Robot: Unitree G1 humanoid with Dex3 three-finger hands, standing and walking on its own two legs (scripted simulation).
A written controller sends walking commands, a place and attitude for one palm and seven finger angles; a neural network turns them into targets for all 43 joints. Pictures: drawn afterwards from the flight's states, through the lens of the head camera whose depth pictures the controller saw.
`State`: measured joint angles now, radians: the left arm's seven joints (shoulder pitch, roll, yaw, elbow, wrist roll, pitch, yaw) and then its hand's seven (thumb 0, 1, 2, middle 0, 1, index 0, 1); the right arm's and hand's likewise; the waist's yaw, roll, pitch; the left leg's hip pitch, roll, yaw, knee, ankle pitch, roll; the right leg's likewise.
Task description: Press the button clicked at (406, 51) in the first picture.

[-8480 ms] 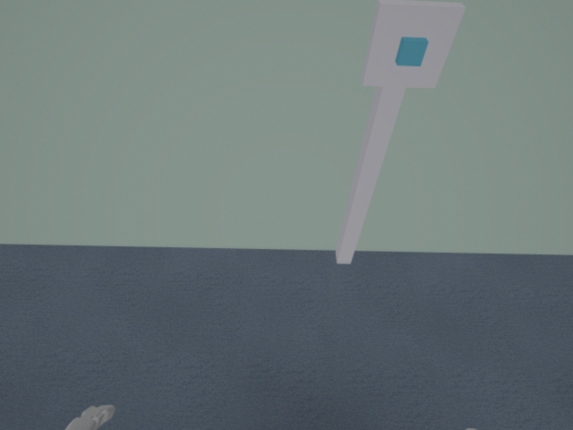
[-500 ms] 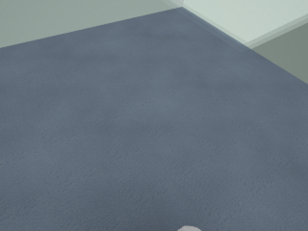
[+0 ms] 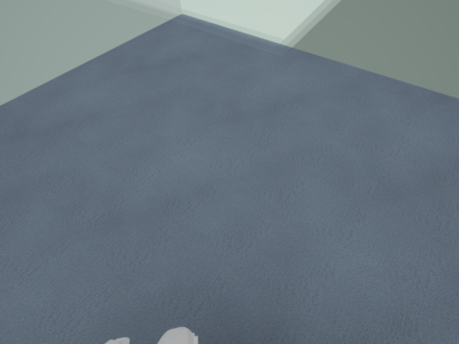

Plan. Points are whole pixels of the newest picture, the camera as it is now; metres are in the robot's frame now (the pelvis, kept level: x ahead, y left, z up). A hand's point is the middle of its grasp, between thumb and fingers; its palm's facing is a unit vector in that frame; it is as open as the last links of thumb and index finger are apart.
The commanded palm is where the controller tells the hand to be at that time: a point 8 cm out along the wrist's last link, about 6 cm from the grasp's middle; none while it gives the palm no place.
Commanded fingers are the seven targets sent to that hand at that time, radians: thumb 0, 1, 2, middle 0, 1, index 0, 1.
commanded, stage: turn to face it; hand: left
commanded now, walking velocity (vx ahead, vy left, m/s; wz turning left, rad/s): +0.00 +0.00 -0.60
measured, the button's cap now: out of the picture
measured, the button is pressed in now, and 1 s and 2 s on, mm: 0 0 0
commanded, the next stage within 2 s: none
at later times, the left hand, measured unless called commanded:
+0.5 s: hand out of the picture +0.10 +0.24 -0.17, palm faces -0.24 -0.95 -0.22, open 7.4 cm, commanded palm none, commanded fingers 0.00 0.90 0.90 -0.20 -0.30 -0.20 -0.30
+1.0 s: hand out of the picture +0.13 +0.10 -0.15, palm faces -0.54 -0.81 -0.24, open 7.4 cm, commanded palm none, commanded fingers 0.00 0.90 0.90 -0.20 -0.30 -0.20 -0.30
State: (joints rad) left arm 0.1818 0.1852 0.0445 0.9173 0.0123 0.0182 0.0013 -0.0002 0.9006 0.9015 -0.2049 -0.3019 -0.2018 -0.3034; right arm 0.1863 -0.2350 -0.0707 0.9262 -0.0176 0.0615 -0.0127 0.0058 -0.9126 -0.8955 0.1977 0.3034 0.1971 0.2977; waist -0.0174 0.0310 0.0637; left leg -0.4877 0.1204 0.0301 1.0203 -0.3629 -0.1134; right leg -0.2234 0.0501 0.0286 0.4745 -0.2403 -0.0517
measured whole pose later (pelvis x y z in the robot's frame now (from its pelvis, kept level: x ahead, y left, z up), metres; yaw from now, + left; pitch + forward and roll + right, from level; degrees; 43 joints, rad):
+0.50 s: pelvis -0.02 +0.05 +0.00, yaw -18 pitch -1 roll -2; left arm 0.22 0.27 0.10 0.94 0.02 0.09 -0.03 0.00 0.91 0.90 -0.20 -0.30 -0.20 -0.30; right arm 0.22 -0.17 -0.04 0.90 -0.02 0.01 -0.02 0.00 -0.91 -0.89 0.20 0.30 0.20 0.30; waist 0.01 -0.02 0.07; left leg -0.21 0.13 0.24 0.49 -0.26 0.02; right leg -0.44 -0.05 -0.01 1.06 -0.42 0.09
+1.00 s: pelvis -0.05 +0.00 +0.00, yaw -35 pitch +0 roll +1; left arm 0.18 0.19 0.04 0.92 0.01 0.02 0.00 0.00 0.90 0.90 -0.21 -0.30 -0.20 -0.30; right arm 0.19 -0.25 -0.07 0.93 -0.02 0.06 -0.01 0.01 -0.91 -0.90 0.20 0.30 0.20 0.30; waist -0.02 0.02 0.07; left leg -0.48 0.11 0.03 1.02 -0.36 -0.11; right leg -0.22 0.06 0.04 0.46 -0.23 -0.06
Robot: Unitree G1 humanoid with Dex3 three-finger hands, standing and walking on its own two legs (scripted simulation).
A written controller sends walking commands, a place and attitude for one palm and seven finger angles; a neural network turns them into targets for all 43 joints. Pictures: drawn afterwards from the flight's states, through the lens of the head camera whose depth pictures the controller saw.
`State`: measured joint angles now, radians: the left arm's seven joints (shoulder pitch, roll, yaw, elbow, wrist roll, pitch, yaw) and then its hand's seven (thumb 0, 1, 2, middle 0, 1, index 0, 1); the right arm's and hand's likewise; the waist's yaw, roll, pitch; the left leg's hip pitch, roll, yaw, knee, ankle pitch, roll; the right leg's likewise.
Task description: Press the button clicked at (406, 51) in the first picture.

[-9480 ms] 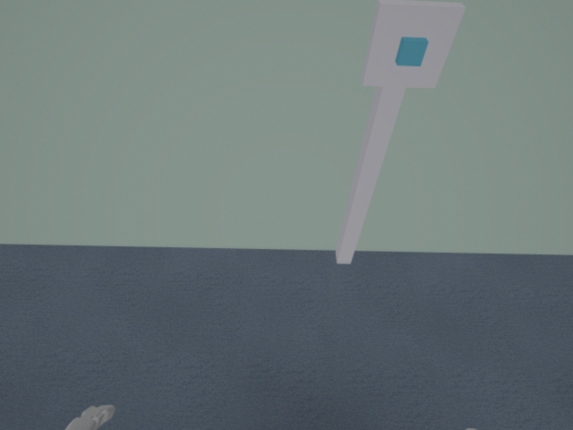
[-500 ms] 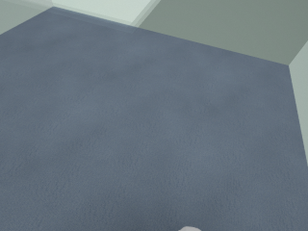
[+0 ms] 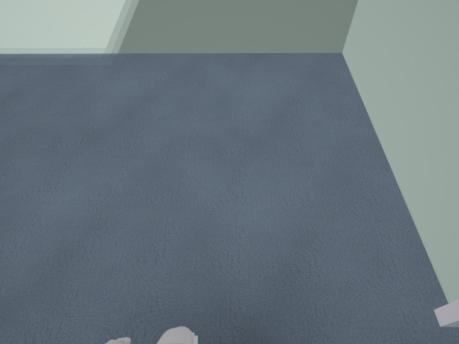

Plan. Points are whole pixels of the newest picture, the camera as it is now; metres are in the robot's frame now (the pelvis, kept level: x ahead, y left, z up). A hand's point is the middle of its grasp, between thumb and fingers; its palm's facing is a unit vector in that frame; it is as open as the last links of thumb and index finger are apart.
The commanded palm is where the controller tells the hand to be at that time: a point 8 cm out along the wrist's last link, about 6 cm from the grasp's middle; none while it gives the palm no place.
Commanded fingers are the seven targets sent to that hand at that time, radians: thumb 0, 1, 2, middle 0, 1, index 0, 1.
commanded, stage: turn to face it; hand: left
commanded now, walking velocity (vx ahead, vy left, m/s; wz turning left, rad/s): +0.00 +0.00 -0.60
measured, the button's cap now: out of the picture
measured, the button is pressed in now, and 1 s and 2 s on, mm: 0 0 0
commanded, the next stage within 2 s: none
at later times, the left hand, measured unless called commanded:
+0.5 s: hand out of the picture +0.12 +0.25 -0.18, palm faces -0.25 -0.95 -0.20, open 7.4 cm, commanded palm none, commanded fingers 0.00 0.90 0.90 -0.20 -0.30 -0.20 -0.30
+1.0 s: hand (186, 334) +0.17 +0.10 -0.15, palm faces -0.58 -0.78 -0.24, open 7.4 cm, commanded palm none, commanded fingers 0.00 0.90 0.90 -0.20 -0.30 -0.20 -0.30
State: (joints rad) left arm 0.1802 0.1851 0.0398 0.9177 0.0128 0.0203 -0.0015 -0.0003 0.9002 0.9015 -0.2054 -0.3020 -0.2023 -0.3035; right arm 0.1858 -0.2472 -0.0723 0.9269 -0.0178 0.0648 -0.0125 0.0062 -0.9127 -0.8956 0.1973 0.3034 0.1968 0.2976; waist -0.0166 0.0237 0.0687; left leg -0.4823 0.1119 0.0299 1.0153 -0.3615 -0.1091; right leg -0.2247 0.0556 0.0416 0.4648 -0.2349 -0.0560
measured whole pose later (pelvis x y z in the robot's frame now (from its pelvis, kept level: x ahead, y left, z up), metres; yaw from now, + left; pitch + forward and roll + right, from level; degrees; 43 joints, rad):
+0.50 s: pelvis +0.00 +0.06 +0.00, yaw -19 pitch -1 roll -3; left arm 0.21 0.28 0.10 0.94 0.02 0.08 -0.02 0.00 0.91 0.90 -0.20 -0.30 -0.20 -0.30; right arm 0.22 -0.16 -0.03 0.89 -0.02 0.01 -0.02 0.00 -0.91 -0.89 0.20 0.30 0.20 0.30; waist 0.01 -0.04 0.08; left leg -0.19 0.12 0.23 0.48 -0.29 0.04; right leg -0.46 -0.04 0.02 1.13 -0.40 0.10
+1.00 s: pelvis -0.03 +0.01 +0.00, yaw -36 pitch +0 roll +1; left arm 0.16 0.20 0.04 0.91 0.01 0.02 0.00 0.00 0.90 0.90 -0.20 -0.30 -0.20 -0.30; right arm 0.20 -0.24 -0.07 0.93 -0.02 0.06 -0.01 0.01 -0.91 -0.90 0.20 0.30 0.20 0.30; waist -0.03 0.02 0.08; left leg -0.49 0.13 0.04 1.04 -0.37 -0.10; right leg -0.24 0.04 0.03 0.48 -0.24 -0.04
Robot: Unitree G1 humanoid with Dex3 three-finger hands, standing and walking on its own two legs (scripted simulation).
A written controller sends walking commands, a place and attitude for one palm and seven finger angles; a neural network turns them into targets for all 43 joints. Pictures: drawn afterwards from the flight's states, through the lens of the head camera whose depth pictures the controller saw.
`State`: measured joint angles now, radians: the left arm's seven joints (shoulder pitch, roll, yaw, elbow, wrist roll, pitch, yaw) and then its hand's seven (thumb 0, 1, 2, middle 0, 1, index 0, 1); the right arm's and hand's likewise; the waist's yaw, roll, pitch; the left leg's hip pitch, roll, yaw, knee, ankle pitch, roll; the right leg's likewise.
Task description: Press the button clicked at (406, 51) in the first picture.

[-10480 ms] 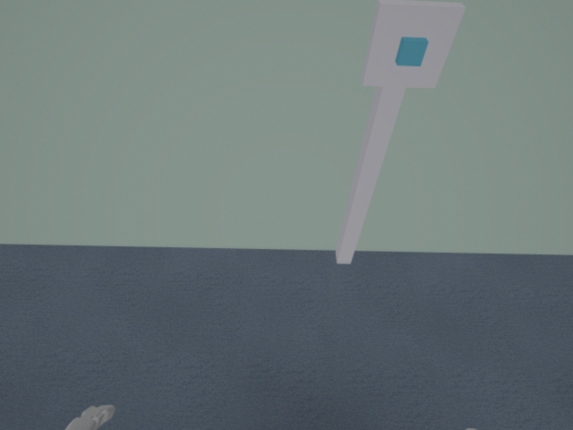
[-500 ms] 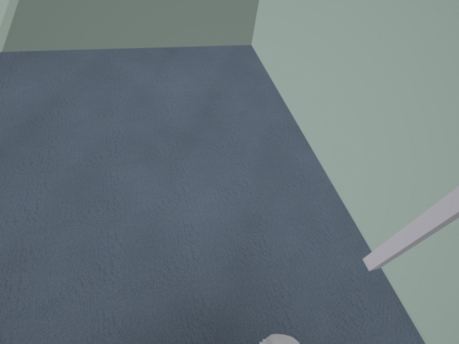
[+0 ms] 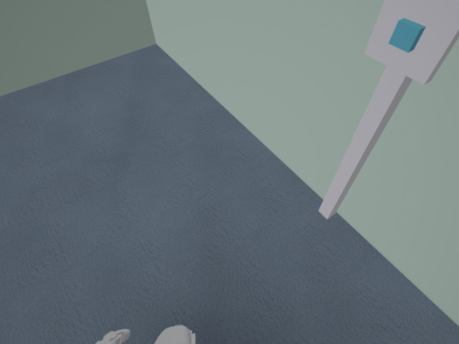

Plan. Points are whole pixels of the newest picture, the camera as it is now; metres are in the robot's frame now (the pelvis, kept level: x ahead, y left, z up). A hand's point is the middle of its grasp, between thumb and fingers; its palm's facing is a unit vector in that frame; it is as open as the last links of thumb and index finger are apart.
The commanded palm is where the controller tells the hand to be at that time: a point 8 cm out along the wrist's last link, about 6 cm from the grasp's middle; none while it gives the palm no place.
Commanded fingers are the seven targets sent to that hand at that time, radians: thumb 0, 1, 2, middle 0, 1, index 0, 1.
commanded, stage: turn to face it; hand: left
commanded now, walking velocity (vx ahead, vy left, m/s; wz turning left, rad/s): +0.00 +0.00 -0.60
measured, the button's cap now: (407, 35) +0.75 -0.39 +0.14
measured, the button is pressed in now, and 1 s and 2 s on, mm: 0 0 0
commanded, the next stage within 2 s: take the last steps up to it in 1.42 s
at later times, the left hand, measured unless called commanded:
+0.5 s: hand out of the picture +0.12 +0.26 -0.18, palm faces -0.24 -0.95 -0.19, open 7.4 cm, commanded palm none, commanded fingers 0.00 0.90 0.90 -0.20 -0.30 -0.20 -0.30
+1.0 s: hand (187, 315) +0.19 +0.10 -0.14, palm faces -0.57 -0.78 -0.27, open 7.4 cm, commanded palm none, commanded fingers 0.00 0.90 0.90 -0.20 -0.30 -0.20 -0.30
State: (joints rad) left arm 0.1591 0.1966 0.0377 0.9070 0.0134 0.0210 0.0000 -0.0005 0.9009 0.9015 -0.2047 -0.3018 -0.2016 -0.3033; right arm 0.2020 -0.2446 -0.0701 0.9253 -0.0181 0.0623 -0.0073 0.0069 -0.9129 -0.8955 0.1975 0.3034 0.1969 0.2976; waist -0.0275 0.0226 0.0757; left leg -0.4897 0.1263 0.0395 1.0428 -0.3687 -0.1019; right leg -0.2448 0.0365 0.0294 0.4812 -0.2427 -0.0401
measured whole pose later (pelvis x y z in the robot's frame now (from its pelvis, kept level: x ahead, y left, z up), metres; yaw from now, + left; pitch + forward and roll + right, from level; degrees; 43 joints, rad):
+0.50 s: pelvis +0.01 +0.07 +0.00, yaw -18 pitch +0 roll -3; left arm 0.23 0.28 0.10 0.95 0.02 0.08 -0.02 0.00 0.91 0.90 -0.20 -0.30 -0.20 -0.30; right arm 0.22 -0.15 -0.02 0.89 -0.01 0.01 -0.03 0.00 -0.91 -0.89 0.20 0.30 0.20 0.30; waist 0.02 -0.04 0.07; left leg -0.19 0.11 0.24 0.48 -0.29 0.05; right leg -0.48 -0.03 0.03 1.20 -0.37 0.10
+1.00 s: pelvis -0.01 +0.01 +0.00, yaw -36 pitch +0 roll +1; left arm 0.15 0.20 0.04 0.91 0.01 0.02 0.01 0.00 0.90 0.90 -0.20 -0.30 -0.20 -0.30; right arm 0.23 -0.24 -0.07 0.94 -0.02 0.07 -0.01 0.01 -0.91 -0.90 0.20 0.30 0.20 0.30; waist -0.04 0.04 0.07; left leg -0.48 0.14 0.05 1.10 -0.38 -0.10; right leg -0.24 0.02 0.00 0.50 -0.25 -0.05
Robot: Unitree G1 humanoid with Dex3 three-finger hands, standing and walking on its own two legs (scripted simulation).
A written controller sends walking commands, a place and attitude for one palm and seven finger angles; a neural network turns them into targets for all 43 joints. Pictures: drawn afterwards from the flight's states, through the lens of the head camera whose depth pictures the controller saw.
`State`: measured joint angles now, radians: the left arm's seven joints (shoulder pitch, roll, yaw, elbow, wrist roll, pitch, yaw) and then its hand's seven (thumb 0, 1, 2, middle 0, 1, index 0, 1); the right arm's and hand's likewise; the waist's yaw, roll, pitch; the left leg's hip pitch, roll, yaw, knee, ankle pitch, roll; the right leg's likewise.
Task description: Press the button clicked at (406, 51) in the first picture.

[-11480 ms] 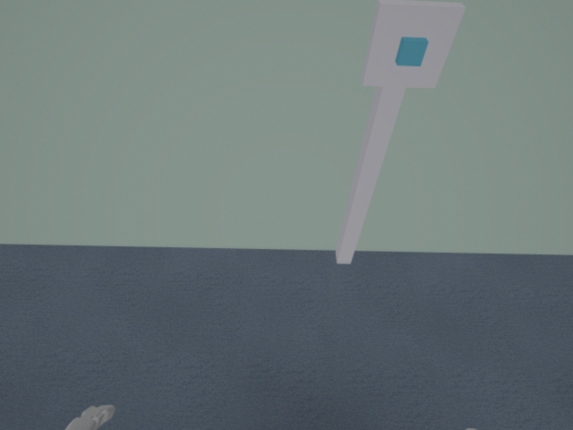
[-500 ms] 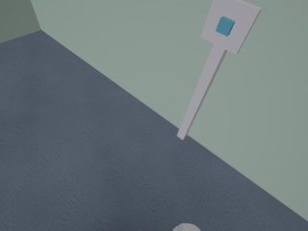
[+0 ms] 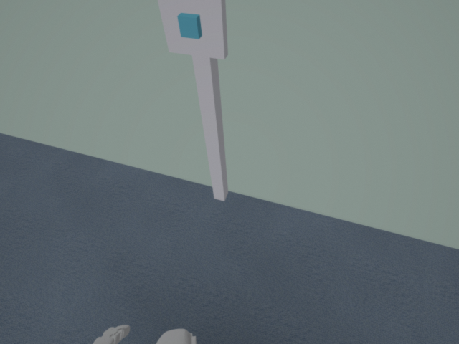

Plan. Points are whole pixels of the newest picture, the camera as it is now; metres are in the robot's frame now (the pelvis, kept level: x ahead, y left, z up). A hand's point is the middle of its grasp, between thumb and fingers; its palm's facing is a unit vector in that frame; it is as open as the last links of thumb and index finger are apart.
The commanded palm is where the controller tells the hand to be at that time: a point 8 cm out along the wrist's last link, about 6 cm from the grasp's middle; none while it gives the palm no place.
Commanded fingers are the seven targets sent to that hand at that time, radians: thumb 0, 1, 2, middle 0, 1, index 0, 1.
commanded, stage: turn to face it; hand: left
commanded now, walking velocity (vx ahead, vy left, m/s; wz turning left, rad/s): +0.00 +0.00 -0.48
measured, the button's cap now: (190, 25) +0.85 +0.12 +0.14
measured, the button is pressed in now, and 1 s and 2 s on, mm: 0 0 0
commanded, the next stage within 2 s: take the last steps up to it in 0.42 s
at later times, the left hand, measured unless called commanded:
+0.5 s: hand out of the picture +0.09 +0.27 -0.18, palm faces -0.15 -0.97 -0.18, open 7.4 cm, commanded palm none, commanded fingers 0.00 0.90 0.90 -0.20 -0.30 -0.20 -0.30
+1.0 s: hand out of the picture +0.13 +0.21 -0.15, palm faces -0.19 -0.95 -0.26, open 7.1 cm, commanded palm none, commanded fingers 0.00 0.90 0.90 -0.20 -0.30 -0.20 -0.30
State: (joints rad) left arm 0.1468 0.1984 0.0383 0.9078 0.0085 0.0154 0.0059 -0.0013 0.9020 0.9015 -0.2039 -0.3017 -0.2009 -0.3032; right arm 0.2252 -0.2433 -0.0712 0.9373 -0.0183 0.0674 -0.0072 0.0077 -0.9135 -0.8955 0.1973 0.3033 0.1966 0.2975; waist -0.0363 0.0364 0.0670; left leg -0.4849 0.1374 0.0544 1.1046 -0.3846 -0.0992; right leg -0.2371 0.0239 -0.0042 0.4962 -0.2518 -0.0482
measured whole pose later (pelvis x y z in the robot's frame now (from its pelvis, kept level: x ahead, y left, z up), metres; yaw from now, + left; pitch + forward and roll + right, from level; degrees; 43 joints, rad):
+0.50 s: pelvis +0.01 +0.07 +0.01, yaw -13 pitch -1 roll -3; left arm 0.24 0.26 0.08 0.99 0.02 0.06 0.00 0.00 0.91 0.90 -0.20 -0.30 -0.20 -0.30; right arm 0.22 -0.16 -0.01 0.93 -0.02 0.01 -0.03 0.00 -0.91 -0.90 0.20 0.30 0.20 0.30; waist 0.02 -0.05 0.05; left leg -0.20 0.06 0.15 0.47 -0.26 0.06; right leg -0.46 0.01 0.07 1.13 -0.38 0.06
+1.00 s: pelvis +0.04 +0.04 +0.01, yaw -15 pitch -2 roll +1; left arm 0.28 0.15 0.05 1.05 0.02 -0.06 0.04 -0.03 0.95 0.90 -0.21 -0.30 -0.20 -0.30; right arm 0.44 -0.18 -0.06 1.13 -0.03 0.04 0.02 0.01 -0.91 -0.90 0.20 0.30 0.20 0.30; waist -0.03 0.04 -0.04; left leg -0.46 0.08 0.08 0.98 -0.31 -0.02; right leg -0.04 -0.06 -0.12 0.36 -0.29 0.00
